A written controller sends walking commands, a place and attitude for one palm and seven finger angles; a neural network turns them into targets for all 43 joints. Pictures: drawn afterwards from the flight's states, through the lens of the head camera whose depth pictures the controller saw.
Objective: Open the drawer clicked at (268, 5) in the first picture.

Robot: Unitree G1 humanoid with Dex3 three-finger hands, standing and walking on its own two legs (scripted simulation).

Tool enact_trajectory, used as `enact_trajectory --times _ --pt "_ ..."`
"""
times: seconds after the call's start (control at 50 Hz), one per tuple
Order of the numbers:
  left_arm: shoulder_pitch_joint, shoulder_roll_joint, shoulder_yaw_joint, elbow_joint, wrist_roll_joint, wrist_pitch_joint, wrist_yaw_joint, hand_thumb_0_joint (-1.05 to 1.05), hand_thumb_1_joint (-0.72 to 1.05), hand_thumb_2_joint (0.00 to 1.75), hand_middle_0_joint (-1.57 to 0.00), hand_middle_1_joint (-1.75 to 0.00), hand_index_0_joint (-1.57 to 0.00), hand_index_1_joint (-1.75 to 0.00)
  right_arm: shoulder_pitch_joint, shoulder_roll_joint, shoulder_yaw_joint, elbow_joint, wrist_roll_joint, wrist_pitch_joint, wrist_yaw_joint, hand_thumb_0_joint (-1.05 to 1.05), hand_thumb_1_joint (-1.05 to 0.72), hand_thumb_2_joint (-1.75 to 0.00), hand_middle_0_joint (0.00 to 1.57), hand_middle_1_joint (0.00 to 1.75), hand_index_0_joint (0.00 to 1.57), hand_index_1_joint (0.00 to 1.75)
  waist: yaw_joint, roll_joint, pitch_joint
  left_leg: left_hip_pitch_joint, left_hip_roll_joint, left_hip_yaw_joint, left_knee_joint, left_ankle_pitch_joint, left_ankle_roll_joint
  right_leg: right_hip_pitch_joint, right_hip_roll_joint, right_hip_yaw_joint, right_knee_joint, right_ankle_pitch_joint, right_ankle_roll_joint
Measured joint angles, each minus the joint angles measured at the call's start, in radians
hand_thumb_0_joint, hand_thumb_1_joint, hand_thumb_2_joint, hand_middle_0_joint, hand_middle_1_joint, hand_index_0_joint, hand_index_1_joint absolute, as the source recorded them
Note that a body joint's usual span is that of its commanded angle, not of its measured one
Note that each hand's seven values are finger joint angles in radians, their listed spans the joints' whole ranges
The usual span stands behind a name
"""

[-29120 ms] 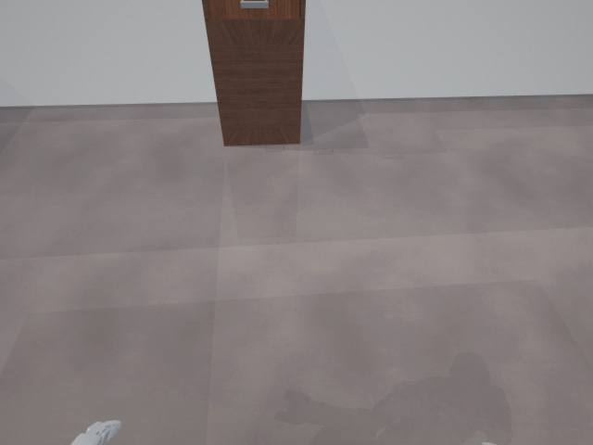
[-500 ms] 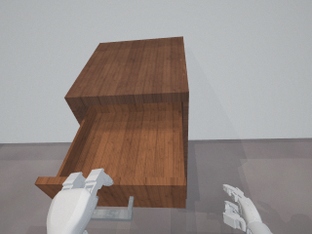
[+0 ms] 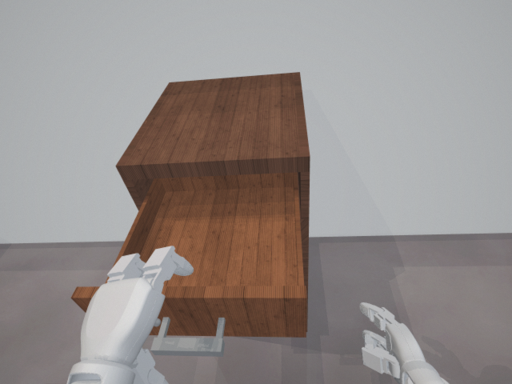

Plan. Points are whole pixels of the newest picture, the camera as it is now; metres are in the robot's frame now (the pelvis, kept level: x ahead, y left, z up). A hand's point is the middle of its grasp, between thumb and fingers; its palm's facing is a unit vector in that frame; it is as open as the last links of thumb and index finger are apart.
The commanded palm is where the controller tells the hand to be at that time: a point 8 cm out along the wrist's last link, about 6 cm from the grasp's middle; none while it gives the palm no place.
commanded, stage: draw the hand back to the body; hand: left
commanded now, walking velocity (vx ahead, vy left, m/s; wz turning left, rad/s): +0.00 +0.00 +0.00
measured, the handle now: (190, 334) +0.21 +0.16 -0.02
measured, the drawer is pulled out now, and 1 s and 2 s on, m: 0.29 0.29 0.29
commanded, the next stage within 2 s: step back with the hand held close in 1.60 s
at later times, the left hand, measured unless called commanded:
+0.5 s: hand (128, 308) +0.17 +0.20 +0.12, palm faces +0.08 -0.16 -0.98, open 13.8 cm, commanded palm +0.14 +0.20 +0.18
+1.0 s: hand (102, 266) +0.20 +0.22 +0.18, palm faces +0.34 -0.87 -0.36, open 12.2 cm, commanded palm +0.14 +0.26 +0.19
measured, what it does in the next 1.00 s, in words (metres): stands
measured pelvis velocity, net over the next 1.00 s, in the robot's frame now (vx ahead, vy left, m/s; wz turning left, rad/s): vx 0.03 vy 0.00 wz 0.06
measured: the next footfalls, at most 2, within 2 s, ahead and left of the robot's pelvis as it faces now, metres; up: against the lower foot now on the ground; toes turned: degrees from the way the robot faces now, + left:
none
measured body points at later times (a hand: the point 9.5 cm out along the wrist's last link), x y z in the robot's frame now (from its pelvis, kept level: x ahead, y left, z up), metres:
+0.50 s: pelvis +0.01 +0.00 +0.01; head +0.00 -0.05 +0.46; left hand +0.16 +0.20 +0.17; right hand +0.25 -0.20 -0.07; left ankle +0.02 +0.10 -0.72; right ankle -0.01 -0.09 -0.72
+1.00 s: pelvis +0.03 +0.00 +0.02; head +0.02 -0.02 +0.47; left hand +0.17 +0.26 +0.20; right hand +0.23 -0.19 -0.06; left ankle +0.02 +0.10 -0.72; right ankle -0.01 -0.09 -0.72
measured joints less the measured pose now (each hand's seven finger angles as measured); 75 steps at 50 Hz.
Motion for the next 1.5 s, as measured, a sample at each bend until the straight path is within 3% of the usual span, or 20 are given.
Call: enact_trajectory --times 0.18,0.32,0.46,0.62,0.66,0.7,0.74,0.8,0.9,1.0,1.36,1.5 --pt "-0.048 0.052 0.056 0.051 0.024 -0.033 0.006 -0.01 -0.49 0.3 -0.32 -1.2 -0.32 -1.2 0.004 0.0 -0.004 0.034 -0.007 -0.017 -0.032 0.01 -0.91 -0.9 0.2 0.3 0.2 0.29 -0.001 0.001 0.01 0.019 0.014 -0.003 -0.026 0.013 -0.01 0.023 0.013 0.0 -0.04 0.023 -0.01" --pt "-0.022 0.065 0.117 0.057 -0.007 -0.016 -0.017 -0.01 -0.49 0.31 -0.32 -1.2 -0.32 -1.2 -0.004 -0.01 -0.005 0.052 0.005 -0.018 -0.036 0.01 -0.91 -0.9 0.2 0.3 0.2 0.29 -0.011 0.005 0.01 0.047 0.011 -0.004 -0.066 0.023 -0.01 0.051 0.01 0.001 -0.079 0.033 -0.01" --pt "0.009 0.093 0.141 0.037 -0.017 -0.047 -0.035 -0.01 -0.49 0.31 -0.32 -1.2 -0.32 -1.2 -0.01 -0.023 -0.008 0.041 -0.001 -0.025 -0.053 0.01 -0.91 -0.9 0.2 0.3 0.2 0.29 0.005 -0.002 0.017 0.054 0.01 -0.011 -0.083 0.026 -0.009 0.065 0.009 -0.003 -0.107 0.039 -0.009" --pt "0.037 0.124 0.218 0.014 -0.037 -0.078 -0.018 -0.01 -0.49 0.31 -0.32 -1.2 -0.32 -1.2 -0.024 -0.022 -0.007 0.036 0.0 -0.025 -0.059 0.01 -0.91 -0.9 0.2 0.3 0.2 0.29 0.013 -0.012 0.013 0.052 0.008 -0.014 -0.083 0.016 -0.006 0.069 0.007 -0.005 -0.118 0.034 -0.005" --pt "0.043 0.065 0.268 0.006 -0.396 -0.118 -0.032 -0.01 -0.49 0.31 -0.32 -1.2 -0.32 -1.2 -0.026 -0.01 -0.008 0.033 0.004 -0.065 -0.076 0.01 -0.91 -0.9 0.2 0.3 0.2 0.29 -0.014 -0.016 0.047 0.079 -0.001 -0.025 -0.086 0.016 -0.002 0.101 -0.001 -0.017 -0.122 0.03 -0.003" --pt "0.06 -0.006 0.298 0.011 -0.646 -0.161 -0.043 -0.01 -0.47 0.31 -0.31 -1.19 -0.32 -1.19 -0.013 0.011 -0.003 0.027 0.005 -0.121 -0.105 0.01 -0.91 -0.9 0.2 0.3 0.2 0.29 -0.033 -0.032 0.071 0.103 -0.008 -0.03 -0.093 0.015 -0.001 0.124 -0.007 -0.021 -0.123 0.023 -0.001" --pt "0.079 -0.044 0.312 0.01 -0.794 -0.189 -0.048 -0.01 -0.45 0.33 -0.31 -1.17 -0.31 -1.17 0.014 0.03 0.006 0.026 0.001 -0.161 -0.135 0.01 -0.91 -0.9 0.2 0.3 0.2 0.29 -0.044 -0.055 0.077 0.122 -0.012 -0.037 -0.105 0.017 -0.002 0.146 -0.011 -0.027 -0.136 0.022 0.0" --pt "0.078 -0.049 0.33 -0.006 -0.899 -0.218 -0.043 -0.01 -0.39 0.35 -0.31 -1.13 -0.31 -1.13 0.057 0.046 0.021 0.043 -0.005 -0.208 -0.166 0.01 -0.9 -0.9 0.2 0.3 0.2 0.29 -0.048 -0.085 0.074 0.142 -0.015 -0.051 -0.123 0.022 -0.004 0.175 -0.013 -0.04 -0.165 0.027 -0.002" --pt "0.025 -0.037 0.385 -0.005 -0.955 -0.261 -0.031 -0.01 -0.25 0.41 -0.3 -1.04 -0.29 -1.04 0.076 0.038 0.026 0.095 -0.011 -0.246 -0.179 0.01 -0.9 -0.9 0.2 0.3 0.2 0.29 -0.054 -0.081 0.084 0.158 -0.018 -0.063 -0.142 0.031 -0.003 0.203 -0.016 -0.05 -0.205 0.044 0.0" --pt "0.005 -0.036 0.434 0.039 -0.978 -0.279 -0.041 -0.01 -0.09 0.48 -0.28 -0.94 -0.28 -0.94 0.065 0.035 0.014 0.136 -0.012 -0.235 -0.175 0.01 -0.9 -0.9 0.2 0.3 0.2 0.3 -0.065 -0.069 0.09 0.165 -0.025 -0.054 -0.176 0.052 0.004 0.202 -0.024 -0.041 -0.225 0.059 0.008" --pt "-0.038 -0.002 0.539 0.123 -0.997 -0.278 -0.032 0.0 0.52 0.75 -0.24 -0.54 -0.23 -0.54 0.035 0.02 -0.011 0.16 0.001 -0.22 -0.184 0.01 -0.9 -0.9 0.2 0.3 0.2 0.29 -0.059 -0.066 0.095 0.185 -0.03 -0.057 -0.223 0.083 0.007 0.223 -0.03 -0.044 -0.272 0.088 0.012" --pt "-0.036 -0.029 0.507 0.122 -0.998 -0.269 -0.035 0.0 0.75 0.84 -0.22 -0.4 -0.22 -0.39 0.033 0.017 -0.009 0.157 -0.001 -0.223 -0.177 0.01 -0.9 -0.9 0.2 0.3 0.2 0.3 -0.056 -0.066 0.097 0.189 -0.031 -0.06 -0.231 0.088 0.006 0.227 -0.032 -0.047 -0.277 0.09 0.011"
